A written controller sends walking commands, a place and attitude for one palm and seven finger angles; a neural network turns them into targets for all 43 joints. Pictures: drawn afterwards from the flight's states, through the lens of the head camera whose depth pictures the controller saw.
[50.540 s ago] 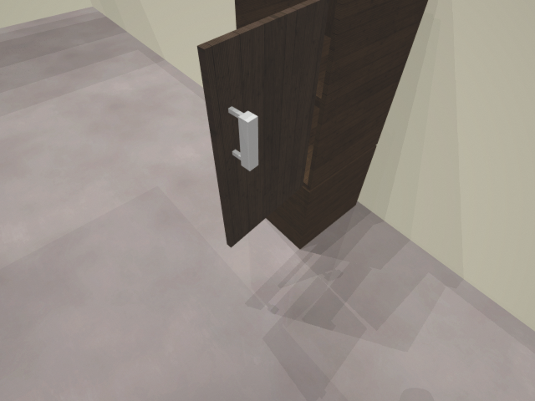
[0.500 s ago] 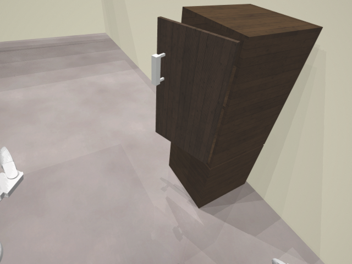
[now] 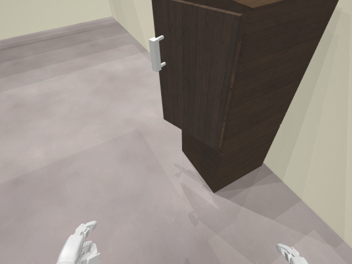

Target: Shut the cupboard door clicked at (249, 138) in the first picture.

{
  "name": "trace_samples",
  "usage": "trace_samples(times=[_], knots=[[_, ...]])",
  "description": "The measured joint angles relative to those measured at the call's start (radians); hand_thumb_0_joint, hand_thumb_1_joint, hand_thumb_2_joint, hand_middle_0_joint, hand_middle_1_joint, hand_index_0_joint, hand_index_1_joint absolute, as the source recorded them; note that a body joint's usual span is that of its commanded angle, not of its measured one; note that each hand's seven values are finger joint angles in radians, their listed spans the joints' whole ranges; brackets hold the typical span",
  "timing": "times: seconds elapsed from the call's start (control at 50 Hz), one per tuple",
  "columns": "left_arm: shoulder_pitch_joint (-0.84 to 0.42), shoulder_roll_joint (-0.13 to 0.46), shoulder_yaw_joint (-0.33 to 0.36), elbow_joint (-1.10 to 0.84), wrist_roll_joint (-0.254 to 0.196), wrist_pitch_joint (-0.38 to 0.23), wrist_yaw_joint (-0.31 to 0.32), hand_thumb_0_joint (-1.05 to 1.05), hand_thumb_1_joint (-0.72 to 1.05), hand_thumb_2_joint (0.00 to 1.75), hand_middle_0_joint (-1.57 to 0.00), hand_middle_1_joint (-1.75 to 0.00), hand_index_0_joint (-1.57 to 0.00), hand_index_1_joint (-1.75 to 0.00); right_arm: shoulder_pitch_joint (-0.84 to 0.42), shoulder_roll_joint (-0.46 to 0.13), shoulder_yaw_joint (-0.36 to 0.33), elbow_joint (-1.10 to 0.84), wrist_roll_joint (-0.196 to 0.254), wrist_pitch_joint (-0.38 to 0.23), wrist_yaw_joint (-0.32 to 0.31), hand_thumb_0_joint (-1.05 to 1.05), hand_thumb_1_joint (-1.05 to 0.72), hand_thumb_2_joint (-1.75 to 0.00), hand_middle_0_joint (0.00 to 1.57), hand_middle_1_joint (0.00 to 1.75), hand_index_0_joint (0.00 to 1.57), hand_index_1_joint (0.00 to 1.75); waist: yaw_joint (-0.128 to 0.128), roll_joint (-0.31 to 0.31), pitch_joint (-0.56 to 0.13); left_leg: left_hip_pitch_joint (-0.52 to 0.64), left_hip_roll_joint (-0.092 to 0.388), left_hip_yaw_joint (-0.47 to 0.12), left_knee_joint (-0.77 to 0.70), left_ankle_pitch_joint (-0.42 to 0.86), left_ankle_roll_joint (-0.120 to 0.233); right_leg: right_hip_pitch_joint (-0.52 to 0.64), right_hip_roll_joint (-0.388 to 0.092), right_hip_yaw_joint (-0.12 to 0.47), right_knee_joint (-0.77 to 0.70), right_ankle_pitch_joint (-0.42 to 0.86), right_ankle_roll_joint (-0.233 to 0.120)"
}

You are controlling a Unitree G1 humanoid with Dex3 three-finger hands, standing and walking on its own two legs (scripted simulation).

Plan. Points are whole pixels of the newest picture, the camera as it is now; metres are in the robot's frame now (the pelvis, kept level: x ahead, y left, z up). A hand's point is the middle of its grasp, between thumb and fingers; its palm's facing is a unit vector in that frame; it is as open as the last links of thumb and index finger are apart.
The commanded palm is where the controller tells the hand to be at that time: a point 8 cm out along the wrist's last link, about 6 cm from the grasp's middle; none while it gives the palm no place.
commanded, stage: let the arm hang, fingers relaxed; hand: left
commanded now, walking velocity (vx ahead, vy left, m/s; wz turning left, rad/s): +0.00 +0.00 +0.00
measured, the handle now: (159, 53) +0.85 +0.09 +0.08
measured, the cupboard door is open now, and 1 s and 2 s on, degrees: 20 20 20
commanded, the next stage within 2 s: look to check the result in 0.90 s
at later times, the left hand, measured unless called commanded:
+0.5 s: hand out of the picture -0.05 +0.20 -0.15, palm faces +0.03 -0.98 -0.22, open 7.3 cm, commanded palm none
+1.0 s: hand out of the picture -0.05 +0.18 -0.16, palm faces +0.02 -0.99 -0.16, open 7.4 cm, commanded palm none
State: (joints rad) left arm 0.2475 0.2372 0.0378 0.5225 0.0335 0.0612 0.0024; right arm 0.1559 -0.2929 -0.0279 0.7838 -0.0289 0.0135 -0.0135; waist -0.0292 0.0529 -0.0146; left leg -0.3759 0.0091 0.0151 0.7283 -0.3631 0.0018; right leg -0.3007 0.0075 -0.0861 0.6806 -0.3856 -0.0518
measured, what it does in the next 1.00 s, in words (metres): stands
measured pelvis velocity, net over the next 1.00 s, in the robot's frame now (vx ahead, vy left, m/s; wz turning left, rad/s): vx -0.02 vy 0.03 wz -0.03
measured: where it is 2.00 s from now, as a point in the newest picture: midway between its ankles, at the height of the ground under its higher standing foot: outside the picture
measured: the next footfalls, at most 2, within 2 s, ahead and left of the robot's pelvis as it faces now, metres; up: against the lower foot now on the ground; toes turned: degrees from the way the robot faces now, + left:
none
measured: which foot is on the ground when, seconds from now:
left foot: down 0.00-1.00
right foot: down 0.00-1.00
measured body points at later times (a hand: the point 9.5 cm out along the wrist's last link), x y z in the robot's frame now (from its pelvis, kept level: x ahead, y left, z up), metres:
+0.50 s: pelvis -0.01 +0.02 +0.02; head -0.01 +0.01 +0.47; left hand -0.04 +0.25 -0.13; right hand -0.03 -0.18 -0.14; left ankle +0.01 +0.12 -0.72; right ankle -0.01 -0.09 -0.72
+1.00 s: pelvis -0.02 +0.03 +0.02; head -0.02 +0.03 +0.47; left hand -0.05 +0.24 -0.14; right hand -0.06 -0.18 -0.14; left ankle +0.01 +0.12 -0.72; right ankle -0.01 -0.09 -0.72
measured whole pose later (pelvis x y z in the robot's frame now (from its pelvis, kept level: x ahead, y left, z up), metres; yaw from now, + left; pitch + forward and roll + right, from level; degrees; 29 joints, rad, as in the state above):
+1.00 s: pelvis -0.02 +0.03 +0.02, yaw -2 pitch -1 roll +0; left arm 0.35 0.12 0.01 1.15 0.01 0.01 0.03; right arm 0.36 -0.13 0.00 1.13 -0.02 0.01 -0.04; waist -0.01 0.00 0.00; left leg -0.21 -0.02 0.06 0.42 -0.18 0.04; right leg -0.18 -0.01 -0.04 0.42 -0.21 0.00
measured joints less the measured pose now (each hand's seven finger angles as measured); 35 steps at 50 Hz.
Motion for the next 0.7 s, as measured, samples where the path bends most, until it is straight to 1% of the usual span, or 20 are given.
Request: trace_samples(times=[0.04,0.06,0.08,0.1,0.14,0.2,0.26,0.34,0.42,0.5,0.7], knots=[[0.003,-0.049,-0.034,0.141,-0.001,0.011,-0.001,0.01,0.91,0.90,-0.20,-0.30,-0.20,-0.30,0.020,0.012,0.000,0.030,-0.004,0.014,-0.004,0.01,-0.91,-0.90,0.20,0.30,0.21,0.30,-0.010,-0.036,0.024,0.032,0.005,-0.009,-0.028,0.038,-0.001,0.011,0.002,-0.009,0.013,-0.011,0.001],[0.007,-0.067,-0.044,0.207,-0.004,0.014,0.000,0.01,0.91,0.90,-0.20,-0.30,-0.20,-0.30,0.030,0.026,0.004,0.054,-0.005,0.017,-0.006,0.01,-0.91,-0.90,0.20,0.30,0.20,0.30,-0.009,-0.066,0.037,0.046,0.000,-0.005,-0.039,0.040,-0.002,0.021,-0.004,-0.006,0.010,-0.012,0.005],[0.013,-0.084,-0.035,0.258,-0.018,0.011,0.009,0.00,0.92,0.90,-0.20,-0.30,-0.20,-0.30,0.045,0.040,0.010,0.078,-0.006,0.019,-0.006,0.01,-0.91,-0.90,0.20,0.30,0.20,0.30,-0.005,-0.090,0.045,0.058,-0.002,-0.005,-0.055,0.038,-0.002,0.033,-0.005,-0.006,-0.008,-0.003,0.013],[0.011,-0.085,-0.005,0.288,-0.032,-0.001,0.027,-0.02,0.96,0.89,-0.21,-0.30,-0.20,-0.30,0.066,0.054,0.016,0.101,-0.005,0.019,-0.008,0.01,-0.91,-0.90,0.20,0.30,0.20,0.30,0.001,-0.105,0.049,0.065,0.000,-0.012,-0.073,0.040,-0.004,0.046,-0.002,-0.013,-0.036,0.010,0.009],[0.006,-0.063,0.008,0.345,-0.029,-0.013,0.029,-0.04,1.01,0.89,-0.21,-0.30,-0.21,-0.30,0.102,0.076,0.026,0.150,-0.005,0.020,-0.012,0.01,-0.91,-0.90,0.20,0.30,0.20,0.30,0.018,-0.115,0.052,0.082,0.005,-0.023,-0.118,0.060,-0.005,0.075,0.007,-0.024,-0.104,0.046,0.003],[0.021,-0.039,0.000,0.426,-0.027,-0.024,0.020,-0.04,1.01,0.89,-0.21,-0.30,-0.21,-0.30,0.132,0.102,0.034,0.210,-0.001,0.025,-0.017,0.01,-0.91,-0.90,0.20,0.30,0.20,0.30,0.029,-0.101,0.051,0.107,0.011,-0.026,-0.181,0.095,-0.005,0.112,0.017,-0.025,-0.193,0.095,0.007],[0.046,-0.029,-0.009,0.500,-0.027,-0.029,0.016,-0.03,0.98,0.89,-0.21,-0.30,-0.20,-0.30,0.147,0.122,0.037,0.250,0.005,0.022,-0.018,0.01,-0.91,-0.90,0.20,0.30,0.20,0.30,0.027,-0.078,0.048,0.133,0.009,-0.015,-0.230,0.121,-0.001,0.136,0.017,-0.015,-0.247,0.128,0.011],[0.076,-0.033,-0.019,0.574,-0.028,-0.033,0.017,-0.01,0.95,0.90,-0.20,-0.30,-0.20,-0.30,0.160,0.144,0.041,0.290,0.011,0.014,-0.018,0.01,-0.91,-0.90,0.20,0.30,0.20,0.30,0.023,-0.048,0.042,0.162,0.004,0.002,-0.276,0.144,0.007,0.156,0.012,0.001,-0.285,0.152,0.019],[0.093,-0.050,-0.026,0.617,-0.030,-0.040,0.022,0.00,0.93,0.90,-0.20,-0.30,-0.20,-0.30,0.167,0.163,0.046,0.322,0.014,0.007,-0.018,0.01,-0.91,-0.90,0.20,0.30,0.20,0.30,0.024,-0.030,0.035,0.181,-0.003,0.016,-0.303,0.159,0.015,0.164,0.004,0.015,-0.296,0.163,0.026],[0.102,-0.076,-0.032,0.636,-0.029,-0.044,0.025,0.00,0.92,0.90,-0.20,-0.30,-0.20,-0.30,0.173,0.176,0.048,0.342,0.014,0.004,-0.019,0.01,-0.91,-0.90,0.20,0.30,0.20,0.30,0.026,-0.024,0.025,0.189,-0.011,0.027,-0.315,0.167,0.022,0.161,-0.004,0.025,-0.291,0.166,0.033],[0.099,-0.139,-0.036,0.639,-0.025,-0.052,0.027,0.00,0.91,0.90,-0.20,-0.30,-0.20,-0.30,0.189,0.181,0.042,0.358,0.013,-0.005,-0.024,0.01,-0.91,-0.90,0.20,0.30,0.20,0.30,0.025,-0.043,0.004,0.186,-0.023,0.040,-0.319,0.176,0.034,0.143,-0.017,0.038,-0.267,0.164,0.044]])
